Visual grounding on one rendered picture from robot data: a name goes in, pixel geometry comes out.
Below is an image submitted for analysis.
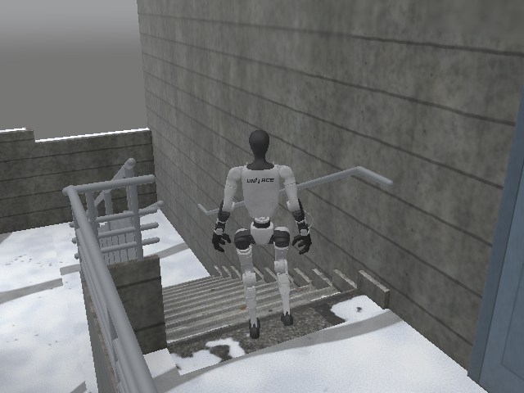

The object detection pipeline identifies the left robot upper arm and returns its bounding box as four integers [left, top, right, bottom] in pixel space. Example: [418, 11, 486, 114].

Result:
[222, 166, 243, 212]

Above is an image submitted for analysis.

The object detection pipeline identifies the left robot hand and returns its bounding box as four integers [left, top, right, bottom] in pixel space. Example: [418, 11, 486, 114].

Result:
[212, 232, 231, 252]

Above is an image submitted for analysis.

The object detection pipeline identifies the robot left forearm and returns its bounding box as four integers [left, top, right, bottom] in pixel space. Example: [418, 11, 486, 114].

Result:
[214, 200, 230, 235]

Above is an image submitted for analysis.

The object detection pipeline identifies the left robot foot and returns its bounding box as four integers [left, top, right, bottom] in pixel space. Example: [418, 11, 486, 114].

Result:
[249, 318, 260, 339]

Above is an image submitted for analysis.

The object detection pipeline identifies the right robot upper arm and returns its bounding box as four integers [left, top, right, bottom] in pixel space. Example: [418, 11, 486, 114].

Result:
[277, 165, 300, 211]

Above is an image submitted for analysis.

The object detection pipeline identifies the right robot thigh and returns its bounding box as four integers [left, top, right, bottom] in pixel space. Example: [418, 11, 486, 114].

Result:
[273, 227, 290, 274]

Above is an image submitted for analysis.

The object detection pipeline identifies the robot right forearm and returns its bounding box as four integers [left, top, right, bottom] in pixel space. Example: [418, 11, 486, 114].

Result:
[292, 198, 309, 236]

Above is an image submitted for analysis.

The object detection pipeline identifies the right robot hand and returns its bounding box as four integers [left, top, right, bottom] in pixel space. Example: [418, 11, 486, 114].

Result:
[292, 234, 312, 255]

